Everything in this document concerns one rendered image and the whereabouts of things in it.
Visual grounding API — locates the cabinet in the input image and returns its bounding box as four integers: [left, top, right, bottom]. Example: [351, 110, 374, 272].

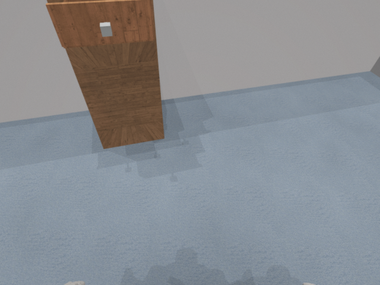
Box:
[47, 0, 164, 149]

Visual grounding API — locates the drawer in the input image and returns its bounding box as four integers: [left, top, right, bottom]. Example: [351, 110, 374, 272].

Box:
[46, 0, 155, 48]

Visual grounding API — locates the handle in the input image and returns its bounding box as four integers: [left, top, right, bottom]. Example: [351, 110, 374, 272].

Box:
[100, 22, 112, 37]

